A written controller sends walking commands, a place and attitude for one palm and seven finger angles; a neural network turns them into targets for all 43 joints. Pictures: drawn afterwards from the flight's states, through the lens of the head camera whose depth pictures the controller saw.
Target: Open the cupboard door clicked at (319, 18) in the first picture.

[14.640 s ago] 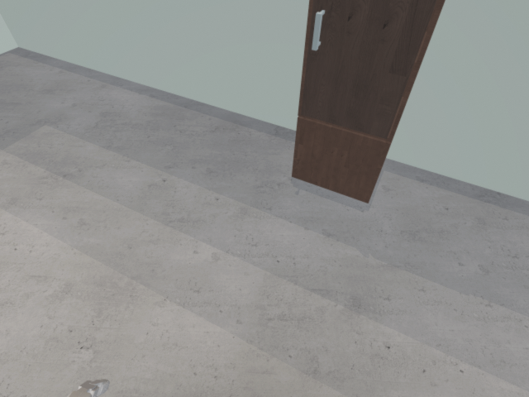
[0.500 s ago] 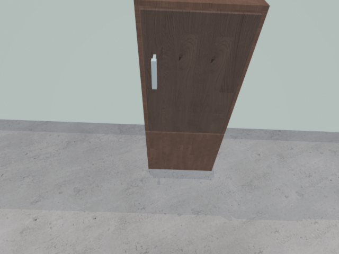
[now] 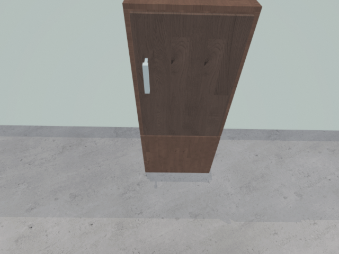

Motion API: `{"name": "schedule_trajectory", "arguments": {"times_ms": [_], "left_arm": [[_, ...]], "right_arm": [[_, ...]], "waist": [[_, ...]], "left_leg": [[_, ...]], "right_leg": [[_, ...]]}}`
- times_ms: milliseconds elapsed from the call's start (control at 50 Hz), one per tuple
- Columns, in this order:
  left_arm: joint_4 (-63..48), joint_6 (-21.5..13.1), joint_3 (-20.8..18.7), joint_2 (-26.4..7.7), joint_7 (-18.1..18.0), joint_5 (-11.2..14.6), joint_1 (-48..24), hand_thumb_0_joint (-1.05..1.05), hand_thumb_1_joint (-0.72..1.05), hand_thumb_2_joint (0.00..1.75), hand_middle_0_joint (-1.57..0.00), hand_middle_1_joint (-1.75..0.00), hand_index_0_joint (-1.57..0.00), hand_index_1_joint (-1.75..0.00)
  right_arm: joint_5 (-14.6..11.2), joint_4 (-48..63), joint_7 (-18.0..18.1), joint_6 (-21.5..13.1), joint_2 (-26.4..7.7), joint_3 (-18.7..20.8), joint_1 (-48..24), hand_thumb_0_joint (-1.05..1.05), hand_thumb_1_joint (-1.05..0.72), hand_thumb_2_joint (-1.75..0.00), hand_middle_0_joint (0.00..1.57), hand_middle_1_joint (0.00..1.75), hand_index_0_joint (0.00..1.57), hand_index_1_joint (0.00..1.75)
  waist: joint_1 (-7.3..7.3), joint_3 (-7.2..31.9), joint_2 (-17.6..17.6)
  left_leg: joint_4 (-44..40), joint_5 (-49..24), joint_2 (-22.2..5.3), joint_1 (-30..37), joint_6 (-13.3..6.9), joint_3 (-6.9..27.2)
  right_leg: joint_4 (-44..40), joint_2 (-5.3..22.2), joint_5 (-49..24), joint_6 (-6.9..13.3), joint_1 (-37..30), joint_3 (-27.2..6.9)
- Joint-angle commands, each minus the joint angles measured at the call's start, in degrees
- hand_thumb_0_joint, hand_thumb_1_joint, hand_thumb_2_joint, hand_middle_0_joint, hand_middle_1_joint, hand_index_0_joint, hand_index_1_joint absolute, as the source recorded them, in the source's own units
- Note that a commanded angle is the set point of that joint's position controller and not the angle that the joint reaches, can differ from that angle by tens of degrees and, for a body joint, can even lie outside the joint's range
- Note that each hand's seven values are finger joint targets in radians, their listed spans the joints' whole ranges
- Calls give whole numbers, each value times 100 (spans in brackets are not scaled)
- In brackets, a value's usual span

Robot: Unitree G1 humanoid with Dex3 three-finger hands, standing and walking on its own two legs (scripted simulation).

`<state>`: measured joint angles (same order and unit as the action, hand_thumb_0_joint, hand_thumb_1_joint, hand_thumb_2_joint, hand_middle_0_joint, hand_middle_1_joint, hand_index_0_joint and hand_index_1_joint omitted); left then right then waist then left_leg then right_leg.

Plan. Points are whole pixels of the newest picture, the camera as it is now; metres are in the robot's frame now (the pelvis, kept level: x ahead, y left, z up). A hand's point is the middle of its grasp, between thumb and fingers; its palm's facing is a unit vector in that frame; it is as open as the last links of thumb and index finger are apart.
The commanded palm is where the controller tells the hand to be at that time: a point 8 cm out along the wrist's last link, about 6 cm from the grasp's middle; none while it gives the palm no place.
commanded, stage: raise the hand with hooked fingers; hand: left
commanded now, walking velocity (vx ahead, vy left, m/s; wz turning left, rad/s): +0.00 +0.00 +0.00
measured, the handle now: (146, 76) +0.71 +0.13 +0.03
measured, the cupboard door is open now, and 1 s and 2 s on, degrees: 0 0 0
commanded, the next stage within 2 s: none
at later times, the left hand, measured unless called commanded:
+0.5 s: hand (102, 246) +0.16 +0.17 -0.07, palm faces +0.16 -0.99 -0.05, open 9.0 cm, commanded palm +0.15 +0.23 -0.04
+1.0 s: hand (78, 209) +0.21 +0.23 +0.00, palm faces +0.12 -0.99 -0.09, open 12.0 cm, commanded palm +0.19 +0.27 +0.00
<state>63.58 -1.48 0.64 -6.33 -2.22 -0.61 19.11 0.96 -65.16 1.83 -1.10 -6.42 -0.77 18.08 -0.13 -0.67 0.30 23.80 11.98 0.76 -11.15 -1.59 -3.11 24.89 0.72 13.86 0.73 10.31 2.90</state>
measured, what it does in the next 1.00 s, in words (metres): lowers itself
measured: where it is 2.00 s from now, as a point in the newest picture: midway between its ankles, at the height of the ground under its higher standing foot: outside the picture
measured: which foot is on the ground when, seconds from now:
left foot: down 0.00-1.00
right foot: down 0.00-1.00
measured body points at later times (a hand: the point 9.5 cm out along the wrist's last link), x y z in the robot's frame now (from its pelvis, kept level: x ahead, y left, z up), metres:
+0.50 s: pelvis +0.00 -0.03 -0.08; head +0.05 -0.02 +0.37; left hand +0.14 +0.22 -0.06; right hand +0.25 -0.27 -0.11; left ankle +0.01 +0.10 -0.74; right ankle +0.00 -0.11 -0.74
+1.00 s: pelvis -0.02 -0.01 -0.07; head +0.04 -0.01 +0.38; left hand +0.20 +0.28 +0.00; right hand +0.12 -0.27 -0.15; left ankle +0.01 +0.10 -0.74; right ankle +0.00 -0.11 -0.74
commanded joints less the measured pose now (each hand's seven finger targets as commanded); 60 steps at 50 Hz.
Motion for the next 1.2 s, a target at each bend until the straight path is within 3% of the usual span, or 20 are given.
{"name": "schedule_trajectory", "arguments": {"times_ms": [0,20,40,60,80,160,220,240,280,340,420,500,560,660,740,800,840,940,1080,1180], "left_arm": [[-9015,-1282,-254,-1646,-147,1172,-3531,0,88,89,-20,-32,-20,-32],[-7552,-939,-354,-1382,-479,715,-1510,0,85,88,-20,-33,-20,-33],[-6998,-666,-191,-963,-792,822,-1195,0,83,87,-21,-34,-21,-34],[-5485,-37,397,185,-801,795,576,0,81,86,-21,-36,-21,-36],[-6752,-63,651,279,-684,1005,-129,0,78,85,-21,-37,-21,-37],[-6464,-1049,464,55,-312,887,103,0,69,81,-22,-43,-22,-43],[-5308,-2152,-381,-143,464,1155,1494,0,62,78,-22,-48,-22,-48],[-5034,-2471,-934,-479,845,1276,2053,0,60,77,-22,-50,-22,-50],[-5431,-3217,-1444,-875,1534,1488,1814,0,55,75,-22,-53,-22,-53],[-6336,-3127,-1817,-1359,1615,1313,1983,0,48,72,-23,-57,-23,-57],[-8072,-2977,-1664,-1296,1360,1436,829,0,39,68,-24,-63,-24,-63],[-8671,-3589,-1273,-1105,1586,1673,-242,0,29,64,-24,-69,-24,-69],[-8089,-3649,-995,-1144,2229,1850,-802,0,22,61,-25,-74,-25,-74],[-6679,-2264,-1816,-1807,2872,2064,-147,0,11,56,-26,-81,-26,-81],[-7041,-1459,-2830,-2248,2455,2370,364,0,1,52,-26,-87,-26,-87],[-7620,-1789,-2725,-1828,1832,2338,318,0,-6,49,-27,-92,-27,-92],[-7379,-2059,-2511,-1681,1591,2203,73,0,-10,47,-27,-94,-27,-94],[-6656,-2511,-1720,-1559,1980,1896,-733,0,-22,42,-28,-102,-28,-102],[-7269,-2370,-2594,-2566,2242,2170,-1235,0,-38,35,-29,-112,-29,-112],[-6743,-2202,-2577,-2353,1901,2153,-1358,0,-50,30,-30,-120,-30,-120]], "right_arm": [[-292,2777,183,-889,-1898,247,-223,0,-90,-90,20,30,20,30],[-314,2341,350,-1454,-1312,12,-700,0,-90,-90,20,30,20,30],[-355,1988,363,-1658,-1291,161,-609,0,-90,-90,20,30,20,30],[-424,1954,297,-1621,-1076,169,-462,0,-90,-90,20,30,20,30],[-504,2454,314,-1668,-1233,182,-448,0,-90,-90,20,30,20,30],[-257,2994,292,-1993,-1510,325,-551,0,-90,-90,20,30,20,30],[-96,3369,74,-1962,-1462,539,-824,0,-90,-90,20,30,20,30],[-118,3504,-54,-1877,-1465,623,-846,0,-90,-90,20,30,20,30],[-64,3851,-191,-1698,-1480,671,-1150,0,-90,-90,20,30,20,30],[-60,4350,-273,-1327,-1353,679,-1282,0,-90,-90,20,30,20,30],[-110,4609,-193,-1124,-1226,624,-1056,0,-90,-90,20,30,20,30],[-87,4244,22,-1221,-1273,533,-696,0,-90,-90,20,30,20,30],[-153,3978,132,-1423,-1435,433,-668,0,-90,-90,20,30,20,30],[-374,4107,264,-1406,-1557,382,-823,0,-90,-90,20,30,20,30],[-372,4426,268,-1194,-1322,344,-1071,0,-90,-90,20,30,20,30],[-342,4318,233,-1217,-1148,350,-959,0,-90,-90,20,30,20,30],[-294,4188,220,-1234,-1205,367,-922,0,-90,-90,20,30,20,30],[-308,4082,200,-1374,-1585,375,-597,0,-90,-90,20,30,20,30],[-374,4162,340,-1519,-1643,328,-543,0,-90,-90,20,30,20,30],[-344,4099,250,-1459,-1634,247,-576,0,-90,-90,20,30,20,30]], "waist": [[702,2177,-1097],[146,2078,-1508],[335,1488,-1141],[265,657,-594],[316,64,-354],[464,-145,1164],[-149,94,2136],[-465,395,1714],[-510,948,982],[-816,1800,-437],[-315,2285,-1074],[419,1990,-367],[687,1709,-188],[147,2234,159],[-431,2875,303],[-376,2396,-87],[-158,1675,219],[297,1112,-57],[-80,2300,-775],[-3,1546,-654]], "left_leg": [[-20,-649,-59,1161,-17,288],[-145,-706,-262,1087,-13,193],[-206,87,-282,412,108,293],[-269,699,-280,-311,61,497],[-159,914,-241,-644,41,628],[955,1024,10,-1346,7,592],[1906,904,35,-2522,119,440],[2135,644,123,-2704,190,352],[2725,202,200,-3099,260,230],[2936,-366,243,-3093,186,11],[3238,-564,86,-2649,44,128],[3748,-217,-102,-2890,-28,445],[4028,225,-166,-3240,-50,555],[3693,382,-62,-3535,-65,449],[3206,-156,-12,-3162,18,476],[2822,-289,-56,-2787,57,402],[2705,-68,-103,-2877,40,464],[2635,794,-89,-2841,-27,492],[2161,249,-124,-1843,-1,578],[1896,276,-177,-1833,93,724]], "right_leg": [[33,145,-1007,94,19,-242],[404,-43,-308,226,101,-30],[400,-100,179,153,517,137],[384,-49,351,129,822,290],[390,-48,471,97,915,306],[611,-71,1441,13,2116,212],[1306,-49,1781,25,2700,68],[1611,-32,1301,114,2412,-85],[2372,59,-67,141,2126,-212],[2917,70,-1226,189,1686,-438],[2851,-13,-1387,105,2066,-530],[2783,-90,-983,-56,2876,-560],[2729,-125,-315,-55,3281,-628],[2235,54,297,-159,2309,-947],[2194,238,-894,-302,1003,-976],[2226,95,-1031,-195,1442,-545],[2158,-32,-418,-145,2001,-337],[2044,-151,1123,-29,2984,-193],[2052,-171,513,86,2116,-12],[2005,-240,452,93,2348,206]]}}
